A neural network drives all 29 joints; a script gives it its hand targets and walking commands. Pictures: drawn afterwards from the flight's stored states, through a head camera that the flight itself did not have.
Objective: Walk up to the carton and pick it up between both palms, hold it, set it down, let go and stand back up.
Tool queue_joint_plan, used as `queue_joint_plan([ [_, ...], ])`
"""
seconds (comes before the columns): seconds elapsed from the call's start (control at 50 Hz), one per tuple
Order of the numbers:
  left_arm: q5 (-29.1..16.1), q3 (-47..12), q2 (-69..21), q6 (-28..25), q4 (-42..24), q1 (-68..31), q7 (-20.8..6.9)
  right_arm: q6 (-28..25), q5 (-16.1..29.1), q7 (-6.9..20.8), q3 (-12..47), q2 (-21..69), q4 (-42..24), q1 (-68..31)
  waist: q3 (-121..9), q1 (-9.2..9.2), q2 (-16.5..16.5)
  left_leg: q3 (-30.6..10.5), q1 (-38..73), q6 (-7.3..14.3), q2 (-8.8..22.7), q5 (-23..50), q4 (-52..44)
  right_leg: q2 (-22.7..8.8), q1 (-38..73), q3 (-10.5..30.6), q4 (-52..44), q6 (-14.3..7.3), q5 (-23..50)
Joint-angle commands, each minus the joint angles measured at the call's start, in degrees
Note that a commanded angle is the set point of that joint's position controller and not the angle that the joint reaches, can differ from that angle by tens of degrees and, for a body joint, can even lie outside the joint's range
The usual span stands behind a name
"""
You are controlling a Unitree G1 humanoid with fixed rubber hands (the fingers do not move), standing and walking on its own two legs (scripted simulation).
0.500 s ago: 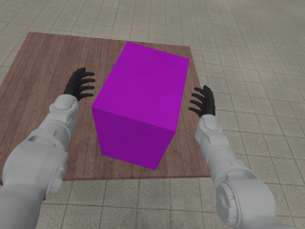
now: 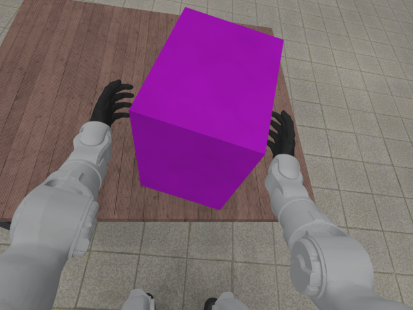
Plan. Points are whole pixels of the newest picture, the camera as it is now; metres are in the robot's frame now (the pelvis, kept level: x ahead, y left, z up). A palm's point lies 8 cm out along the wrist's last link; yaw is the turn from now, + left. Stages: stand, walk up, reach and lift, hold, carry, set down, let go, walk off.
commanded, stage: reach and lift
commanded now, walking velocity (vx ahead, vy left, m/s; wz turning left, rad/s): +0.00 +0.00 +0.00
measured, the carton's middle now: (204, 120) +0.51 -0.03 +0.00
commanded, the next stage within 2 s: none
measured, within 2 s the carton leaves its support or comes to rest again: neither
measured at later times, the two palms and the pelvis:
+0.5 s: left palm (129, 120) +0.50 +0.13 +0.01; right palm (271, 151) +0.44 -0.16 +0.01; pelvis +0.00 +0.01 -0.01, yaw -1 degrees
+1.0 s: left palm (129, 122) +0.49 +0.13 +0.01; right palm (270, 152) +0.44 -0.16 +0.00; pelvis +0.03 +0.00 +0.00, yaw -1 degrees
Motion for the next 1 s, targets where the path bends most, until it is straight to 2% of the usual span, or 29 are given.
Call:
queue_joint_plan([
  [0.0,0.3,0.6,6.0,-4.6,-15.1,-35.0,0.5,-4.7,0.0,0.2,0.1,-10.8,-11.2,-27.9,-62.3,-0.57,18.1,-2.1,52.7,-8.6,-1.7,37.4,1.7,3.7,6.3,-3.6,-2.3,-3.0,25.2],
  [0.02,0.3,0.6,5.6,-4.3,-14.9,-34.8,0.3,-4.8,-0.4,0.1,0.1,-10.5,-12.7,-29.0,-63.3,-0.39,17.0,-1.9,52.2,-8.4,-1.7,36.9,2.3,3.6,6.4,-3.6,-2.2,-2.9,24.8],
  [0.04,0.4,0.5,5.2,-4.0,-14.0,-34.9,0.1,-4.4,-0.9,0.1,-0.3,-10.4,-11.0,-29.1,-61.4,-0.81,16.1,-2.2,51.7,-8.1,-1.6,35.8,2.1,3.8,6.2,-3.8,-1.8,-2.9,24.0],
  [0.08,1.2,1.1,4.5,-3.8,-14.4,-35.2,0.0,-4.7,-1.6,0.0,-1.2,-10.0,-10.9,-29.6,-61.1,-0.42,16.6,-1.5,50.2,-8.3,-1.9,34.6,2.5,3.6,6.0,-3.8,-1.4,-3.0,23.7],
  [0.16,3.5,2.9,2.3,-4.1,-14.3,-34.6,0.5,-5.5,-3.4,0.2,-1.9,-8.0,-11.1,-29.3,-63.2,0.39,16.9,-1.4,49.9,-8.2,-1.7,36.9,4.1,3.9,5.1,-3.5,-0.2,-3.5,23.7],
  [0.2,4.4,4.1,0.3,-4.1,-14.6,-33.8,0.2,-5.9,-5.2,-0.2,-2.6,-6.1,-11.5,-29.8,-63.2,0.03,14.2,-1.3,48.8,-7.7,-1.8,36.5,4.3,3.8,6.7,-3.4,0.0,-3.1,24.6],
  [0.26,7.6,6.4,-3.2,-3.9,-13.9,-35.1,-0.6,-5.9,-8.5,0.0,-4.4,-1.5,-10.5,-30.8,-59.8,0.24,13.1,-0.6,46.1,-6.9,-2.3,32.6,3.4,3.3,7.9,-3.2,-0.1,-2.6,22.9],
  [0.28,8.9,6.8,-5.7,-3.9,-13.8,-35.5,-0.9,-6.2,-10.2,0.5,-4.9,0.2,-10.4,-31.7,-59.5,0.34,13.3,-0.5,46.7,-7.0,-2.0,32.5,3.4,3.4,7.4,-3.4,0.1,-2.8,22.3],
  [0.3,10.8,7.8,-7.9,-4.3,-13.9,-36.1,-1.0,-6.9,-11.9,1.2,-5.6,2.6,-10.1,-32.0,-58.9,1.51,14.6,-0.4,47.3,-7.3,-2.0,33.0,3.2,3.4,6.3,-3.7,-0.1,-3.2,21.0],
  [0.32,12.5,9.1,-8.8,-4.5,-12.2,-35.8,-1.2,-7.4,-14.3,1.7,-6.8,3.6,-9.5,-31.9,-58.0,1.28,13.7,-0.5,47.7,-7.3,-1.7,32.7,2.9,3.7,6.1,-4.1,0.0,-3.2,20.3],
  [0.34,13.9,9.6,-12.0,-5.0,-12.4,-36.4,-1.5,-8.0,-16.3,2.4,-7.1,7.3,-9.5,-32.3,-58.0,1.85,13.3,-0.5,48.2,-7.1,-1.6,32.7,3.0,3.8,5.4,-4.4,0.0,-3.2,19.5],
  [0.4,19.0,13.8,-13.3,-6.2,-10.3,-35.9,-1.1,-10.0,-22.0,3.7,-10.2,9.5,-8.7,-32.5,-58.7,3.50,12.6,0.0,48.0,-7.0,-1.3,35.5,3.5,4.0,6.3,-4.5,0.8,-3.1,20.3],
  [0.42,19.9,15.0,-13.7,-6.7,-10.7,-36.8,-1.0,-10.1,-23.7,3.8,-10.9,11.1,-7.6,-32.0,-58.2,3.04,11.1,0.5,47.5,-6.5,-1.3,35.3,3.7,3.9,6.7,-4.3,1.0,-2.7,20.9],
  [0.48,23.9,16.5,-21.5,-7.8,-6.4,-36.8,-2.4,-10.5,-28.3,6.2,-10.7,21.0,-3.9,-32.6,-53.8,4.06,10.7,0.8,45.9,-5.6,-1.3,33.7,2.1,3.2,8.9,-4.3,-0.4,-2.7,20.2],
  [0.5,25.1,17.2,-22.2,-8.1,-4.3,-35.6,-2.8,-10.6,-30.0,6.9,-11.4,21.5,-2.9,-31.9,-52.4,3.64,10.8,1.0,46.1,-5.9,-1.3,33.2,1.9,3.2,9.3,-4.3,-0.3,-2.9,20.2],
  [0.52,25.7,18.1,-22.7,-8.4,-2.7,-34.3,-3.0,-11.2,-30.8,7.3,-11.4,22.3,-3.0,-32.0,-51.3,4.07,10.1,1.2,46.2,-5.9,-1.2,33.9,1.7,3.2,10.5,-4.3,-0.6,-2.8,20.8],
  [0.54,26.4,17.7,-27.4,-8.7,-1.7,-34.6,-4.0,-11.4,-31.7,8.0,-10.5,28.2,-2.4,-32.4,-50.3,4.07,9.4,1.3,46.0,-5.4,-1.3,33.8,1.4,2.9,11.6,-4.1,-1.4,-2.7,21.2],
  [0.58,28.1,18.4,-32.5,-9.2,3.0,-33.2,-5.8,-11.4,-34.7,9.8,-11.1,33.8,-0.2,-31.8,-47.4,3.68,7.8,1.5,45.5,-4.7,-1.0,32.2,0.9,2.9,12.3,-4.1,-1.9,-3.1,20.4],
  [0.62,29.3,18.9,-35.5,-9.9,5.6,-32.2,-6.4,-11.4,-35.4,11.4,-10.2,36.8,1.7,-30.6,-46.8,4.12,9.0,1.4,45.2,-4.9,-0.7,31.5,0.2,3.0,13.5,-4.2,-1.9,-3.8,21.0],
  [0.64,29.3,19.5,-35.4,-10.4,6.6,-31.5,-6.6,-11.5,-36.0,11.6,-10.0,37.5,1.8,-29.7,-46.3,4.20,8.2,1.8,44.1,-4.7,-0.9,31.0,0.1,2.8,14.5,-3.7,-2.1,-3.6,20.9],
  [0.68,29.1,19.6,-35.3,-11.5,6.4,-31.3,-6.6,-11.8,-36.8,11.8,-10.1,38.0,3.7,-28.1,-45.5,3.23,7.8,1.7,44.1,-5.0,-0.5,33.7,0.3,2.8,15.2,-3.6,-1.7,-3.2,22.8],
  [0.76,29.0,19.8,-34.8,-12.5,7.2,-29.5,-6.8,-12.8,-37.2,11.8,-8.4,39.1,4.9,-26.0,-44.3,3.54,6.9,2.0,44.2,-4.9,-0.5,36.4,0.2,2.7,15.9,-3.2,-2.4,-2.9,25.5],
  [0.82,29.3,18.6,-36.2,-13.7,6.8,-29.7,-6.6,-14.1,-37.2,11.6,-8.1,40.3,6.4,-24.8,-44.0,3.89,9.7,1.9,46.2,-6.1,-0.1,39.7,0.7,2.7,13.9,-3.4,-3.4,-3.5,24.5],
  [0.86,28.9,18.7,-35.8,-13.8,7.5,-29.3,-6.7,-14.3,-37.1,11.6,-7.7,40.7,7.0,-24.8,-42.0,3.58,8.4,1.9,45.7,-5.9,0.0,40.8,0.8,3.0,15.0,-3.3,-3.4,-3.3,25.6],
  [0.92,29.6,19.5,-36.1,-14.0,8.7,-28.0,-6.9,-14.9,-36.5,11.3,-7.2,40.9,7.0,-24.7,-40.7,4.45,8.6,2.3,44.7,-5.3,-0.5,40.9,0.9,2.7,16.8,-2.9,-3.8,-3.5,28.1],
  [0.96,29.2,19.0,-36.6,-14.4,8.0,-28.7,-6.9,-15.3,-36.7,11.1,-7.9,41.1,7.3,-24.9,-40.7,3.90,8.5,2.0,45.4,-5.5,-0.2,41.1,0.6,2.7,16.0,-3.1,-3.9,-3.2,27.4],
  [0.98,29.3,19.0,-36.6,-14.6,8.0,-28.5,-6.7,-15.5,-36.7,11.2,-7.5,41.3,7.3,-24.6,-41.1,4.22,8.7,2.0,45.4,-5.6,-0.3,41.3,0.8,2.9,16.1,-3.1,-3.7,-3.4,27.4],
])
